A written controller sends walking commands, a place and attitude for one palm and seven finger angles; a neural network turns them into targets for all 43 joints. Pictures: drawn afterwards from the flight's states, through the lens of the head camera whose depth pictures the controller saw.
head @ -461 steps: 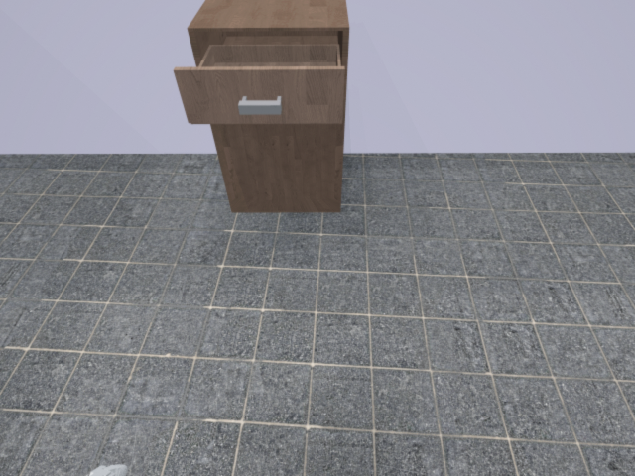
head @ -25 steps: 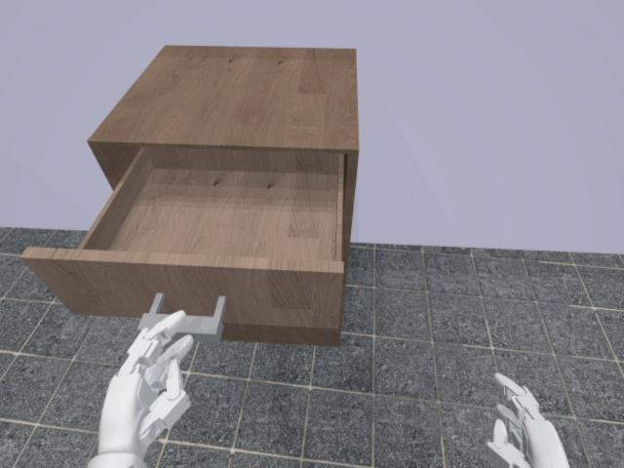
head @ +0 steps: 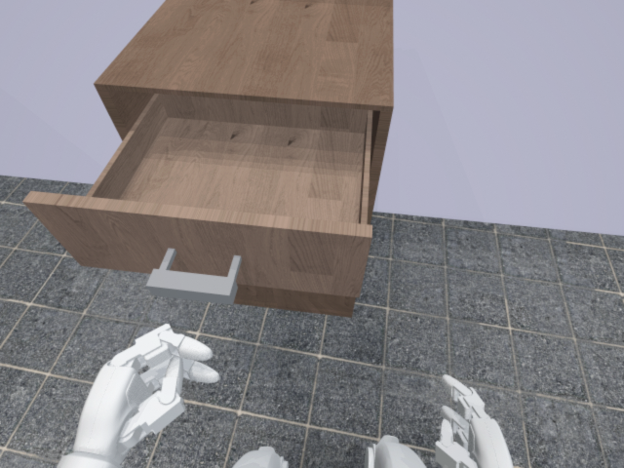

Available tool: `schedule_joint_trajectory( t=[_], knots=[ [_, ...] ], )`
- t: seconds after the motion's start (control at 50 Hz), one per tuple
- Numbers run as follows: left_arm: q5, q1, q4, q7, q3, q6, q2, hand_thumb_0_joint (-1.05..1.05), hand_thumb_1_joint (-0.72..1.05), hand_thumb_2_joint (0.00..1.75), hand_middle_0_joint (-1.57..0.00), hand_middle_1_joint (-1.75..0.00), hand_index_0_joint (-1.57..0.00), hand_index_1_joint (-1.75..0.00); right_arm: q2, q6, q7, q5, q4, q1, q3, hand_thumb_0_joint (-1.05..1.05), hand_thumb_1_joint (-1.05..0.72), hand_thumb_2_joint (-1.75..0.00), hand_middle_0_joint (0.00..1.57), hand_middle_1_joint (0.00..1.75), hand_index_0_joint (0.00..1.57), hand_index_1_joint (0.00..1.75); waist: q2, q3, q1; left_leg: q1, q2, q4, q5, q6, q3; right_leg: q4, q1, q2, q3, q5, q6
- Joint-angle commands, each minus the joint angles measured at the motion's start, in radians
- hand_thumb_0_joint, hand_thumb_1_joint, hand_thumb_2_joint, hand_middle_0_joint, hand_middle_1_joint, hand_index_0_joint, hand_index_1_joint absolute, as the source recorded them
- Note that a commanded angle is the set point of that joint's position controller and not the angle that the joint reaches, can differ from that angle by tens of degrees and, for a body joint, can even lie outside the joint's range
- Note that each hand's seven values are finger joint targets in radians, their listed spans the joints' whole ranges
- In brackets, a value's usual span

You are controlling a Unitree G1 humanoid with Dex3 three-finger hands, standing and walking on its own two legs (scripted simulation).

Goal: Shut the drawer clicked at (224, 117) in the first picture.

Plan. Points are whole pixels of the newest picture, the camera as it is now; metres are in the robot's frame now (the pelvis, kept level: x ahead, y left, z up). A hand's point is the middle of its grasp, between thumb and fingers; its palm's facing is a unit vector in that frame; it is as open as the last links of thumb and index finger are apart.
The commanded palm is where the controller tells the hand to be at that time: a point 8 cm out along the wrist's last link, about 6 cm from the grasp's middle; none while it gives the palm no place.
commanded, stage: raise the hand and make a fist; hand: left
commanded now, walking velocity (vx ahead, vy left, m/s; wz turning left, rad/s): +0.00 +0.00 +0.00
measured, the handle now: (198, 272) +0.37 +0.19 +0.02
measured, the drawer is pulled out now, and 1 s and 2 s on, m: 0.26 0.26 0.26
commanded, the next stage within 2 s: bring the fist close to the handle in 1.12 s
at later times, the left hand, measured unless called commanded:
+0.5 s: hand (157, 402) +0.18 +0.16 +0.09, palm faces -0.03 -1.00 -0.04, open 3.1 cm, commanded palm +0.14 +0.22 +0.10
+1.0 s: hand (148, 399) +0.18 +0.16 +0.11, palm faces -0.03 -1.00 -0.06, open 3.2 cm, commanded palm +0.13 +0.22 +0.12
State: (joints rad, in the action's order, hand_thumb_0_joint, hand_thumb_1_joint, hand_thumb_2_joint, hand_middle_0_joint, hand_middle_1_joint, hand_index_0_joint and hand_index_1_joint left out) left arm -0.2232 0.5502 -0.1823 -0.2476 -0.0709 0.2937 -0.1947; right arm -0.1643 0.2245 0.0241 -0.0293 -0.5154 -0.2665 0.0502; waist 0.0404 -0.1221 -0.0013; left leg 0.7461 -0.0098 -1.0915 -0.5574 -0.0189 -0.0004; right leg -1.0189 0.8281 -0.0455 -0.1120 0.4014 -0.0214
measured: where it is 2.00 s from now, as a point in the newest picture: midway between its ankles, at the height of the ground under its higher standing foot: outside the picture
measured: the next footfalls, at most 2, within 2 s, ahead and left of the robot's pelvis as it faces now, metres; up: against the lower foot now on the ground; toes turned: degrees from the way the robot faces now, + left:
none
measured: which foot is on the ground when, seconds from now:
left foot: down 0.00-1.00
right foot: down 0.00-1.00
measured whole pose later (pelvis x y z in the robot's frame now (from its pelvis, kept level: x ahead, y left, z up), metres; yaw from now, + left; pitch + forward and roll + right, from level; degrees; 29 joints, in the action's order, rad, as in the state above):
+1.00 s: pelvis +0.03 +0.01 +0.02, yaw +0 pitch +8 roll -2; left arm -0.20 0.76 -0.42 -0.19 -0.05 0.27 -0.21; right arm -0.23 0.27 0.02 -0.04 -0.47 -0.27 0.01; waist 0.04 -0.13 0.01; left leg 0.57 -0.01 -0.98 -0.55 -0.03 0.00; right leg -0.91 0.65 -0.04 -0.11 0.40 0.00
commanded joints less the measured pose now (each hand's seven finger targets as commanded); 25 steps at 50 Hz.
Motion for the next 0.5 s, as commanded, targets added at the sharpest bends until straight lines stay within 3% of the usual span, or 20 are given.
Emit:
schedule_joint_trajectory(
  t=[0.0, 0.04, 0.12, 0.16, 0.18, 0.2, 0.26, 0.3, 0.38, 0.44, 0.48],
  knots=[
    [-0.018, 0.106, -0.245, 0.038, -0.068, 0.101, -0.079, 0.00, 0.90, 0.90, -1.00, -1.17, -1.00, -1.17, -0.158, 0.090, 0.009, -0.006, 0.200, 0.122, -0.091, 0.00, -0.90, -0.90, 0.20, 0.30, 0.20, 0.30, -0.081, -0.155, 0.016, 0.034, 0.020, 0.210, 0.222, 0.000, -0.035, 0.173, -0.278, 0.020, 0.066, 0.005, -0.001],
    [-0.010, 0.111, -0.261, 0.044, -0.050, 0.128, -0.071, 0.00, 0.90, 0.90, -1.04, -1.21, -1.04, -1.21, -0.165, 0.099, 0.007, -0.005, 0.200, 0.112, -0.093, 0.00, -0.90, -0.90, 0.20, 0.30, 0.20, 0.30, -0.071, -0.133, 0.009, 0.031, 0.019, 0.216, 0.212, 0.001, -0.036, 0.169, -0.257, 0.021, 0.059, 0.017, -0.002],
    [-0.001, 0.145, -0.322, 0.049, -0.010, 0.156, -0.059, 0.00, 0.90, 0.90, -1.12, -1.30, -1.12, -1.30, -0.176, 0.108, 0.002, -0.007, 0.207, 0.096, -0.099, 0.00, -0.90, -0.90, 0.20, 0.30, 0.20, 0.30, -0.021, -0.153, 0.000, -0.008, 0.018, 0.217, 0.232, -0.001, -0.035, 0.159, -0.247, 0.022, 0.049, -0.019, -0.004],
    [0.011, 0.152, -0.329, 0.061, -0.033, 0.154, -0.088, 0.00, 0.90, 0.90, -1.16, -1.34, -1.16, -1.34, -0.178, 0.103, 0.002, -0.009, 0.201, 0.092, -0.103, 0.00, -0.90, -0.90, 0.20, 0.30, 0.20, 0.30, -0.018, -0.148, 0.001, -0.021, 0.013, 0.221, 0.257, 0.001, -0.040, 0.152, -0.250, 0.026, 0.041, -0.044, -0.007],
    [0.012, 0.173, -0.340, 0.061, -0.011, 0.153, -0.064, 0.00, 0.90, 0.90, -1.18, -1.36, -1.18, -1.36, -0.175, 0.100, 0.000, -0.008, 0.208, 0.082, -0.103, 0.00, -0.90, -0.90, 0.20, 0.30, 0.20, 0.30, -0.011, -0.153, 0.001, -0.035, 0.013, 0.228, 0.276, 0.003, -0.041, 0.148, -0.252, 0.028, 0.032, -0.065, -0.007],
    [0.014, 0.206, -0.343, 0.064, -0.018, 0.149, -0.069, 0.00, 0.90, 0.90, -1.20, -1.38, -1.20, -1.38, -0.172, 0.096, -0.002, -0.011, 0.212, 0.083, -0.108, 0.00, -0.90, -0.90, 0.20, 0.30, 0.20, 0.30, -0.018, -0.158, 0.010, -0.040, 0.009, 0.230, 0.291, 0.004, -0.039, 0.146, -0.260, 0.028, 0.028, -0.079, -0.006],
    [0.027, 0.200, -0.369, 0.076, -0.018, 0.129, -0.085, 0.00, 0.90, 0.90, -1.26, -1.45, -1.26, -1.45, -0.174, 0.082, -0.004, -0.011, 0.219, 0.085, -0.106, 0.00, -0.90, -0.90, 0.20, 0.30, 0.20, 0.30, 0.005, -0.143, 0.005, -0.060, 0.005, 0.236, 0.341, 0.006, -0.044, 0.143, -0.263, 0.031, 0.022, -0.121, -0.007],
    [0.029, 0.227, -0.403, 0.077, 0.022, 0.118, -0.045, 0.00, 0.90, 0.90, -1.30, -1.49, -1.30, -1.49, -0.166, 0.076, -0.008, -0.013, 0.231, 0.079, -0.104, 0.00, -0.90, -0.90, 0.20, 0.30, 0.20, 0.30, 0.011, -0.143, 0.007, -0.094, -0.003, 0.246, 0.396, 0.012, -0.049, 0.140, -0.263, 0.033, 0.010, -0.149, -0.004],
    [0.038, 0.230, -0.396, 0.081, 0.005, 0.081, -0.065, 0.00, 0.90, 0.90, -1.38, -1.58, -1.38, -1.58, -0.165, 0.056, -0.007, -0.012, 0.239, 0.085, -0.097, 0.00, -0.90, -0.90, 0.20, 0.30, 0.20, 0.30, -0.016, -0.109, 0.003, -0.091, -0.004, 0.258, 0.372, 0.011, -0.049, 0.158, -0.271, 0.038, 0.011, -0.148, -0.003],
    [0.040, 0.219, -0.442, 0.075, 0.033, 0.065, -0.051, 0.00, 0.90, 0.90, -1.40, -1.60, -1.40, -1.60, -0.162, 0.052, -0.009, -0.013, 0.255, 0.085, -0.086, 0.00, -0.90, -0.90, 0.20, 0.30, 0.20, 0.30, 0.024, -0.099, 0.004, -0.108, -0.006, 0.270, 0.374, 0.015, -0.053, 0.160, -0.273, 0.037, 0.007, -0.141, -0.003],
    [0.038, 0.212, -0.446, 0.077, 0.019, 0.054, -0.064, 0.00, 0.90, 0.90, -1.40, -1.60, -1.40, -1.60, -0.160, 0.052, -0.007, -0.013, 0.254, 0.082, -0.084, 0.00, -0.90, -0.90, 0.20, 0.30, 0.20, 0.30, -0.002, -0.106, 0.002, -0.117, -0.006, 0.272, 0.374, 0.013, -0.055, 0.169, -0.281, 0.038, 0.006, -0.146, -0.001]
  ],
)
